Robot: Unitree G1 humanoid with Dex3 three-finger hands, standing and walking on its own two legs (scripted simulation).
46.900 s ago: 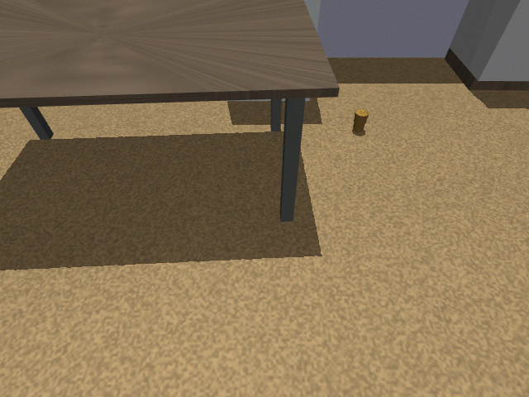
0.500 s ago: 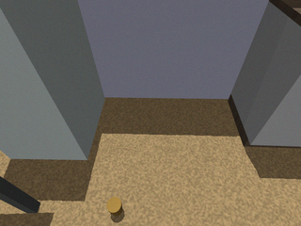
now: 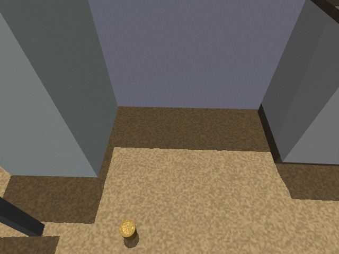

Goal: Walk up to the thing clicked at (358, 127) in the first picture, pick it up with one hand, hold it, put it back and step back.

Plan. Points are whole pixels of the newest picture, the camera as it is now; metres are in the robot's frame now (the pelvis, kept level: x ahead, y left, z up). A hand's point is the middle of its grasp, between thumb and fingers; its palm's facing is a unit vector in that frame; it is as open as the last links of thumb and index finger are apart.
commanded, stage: stand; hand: left
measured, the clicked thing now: (129, 231) +0.36 +0.26 -0.72
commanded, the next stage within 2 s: step back in 0.10 s
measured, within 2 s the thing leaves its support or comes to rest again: neither
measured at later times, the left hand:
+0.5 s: hand out of the picture +0.10 +0.32 -0.18, palm faces +0.00 -0.93 -0.36, open 7.4 cm
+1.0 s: hand out of the picture -0.02 +0.31 -0.15, palm faces -0.02 -0.91 -0.41, open 7.4 cm
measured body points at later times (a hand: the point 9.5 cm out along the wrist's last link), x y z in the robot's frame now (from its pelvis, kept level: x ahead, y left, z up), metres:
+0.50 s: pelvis -0.05 +0.05 -0.02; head +0.04 +0.08 +0.42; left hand +0.10 +0.37 -0.16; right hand +0.01 -0.27 -0.14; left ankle -0.05 +0.14 -0.75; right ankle -0.04 -0.11 -0.71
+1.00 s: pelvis -0.13 +0.05 -0.01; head -0.06 +0.03 +0.43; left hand -0.02 +0.36 -0.12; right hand -0.02 -0.26 -0.15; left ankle -0.15 +0.19 -0.67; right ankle -0.10 -0.05 -0.75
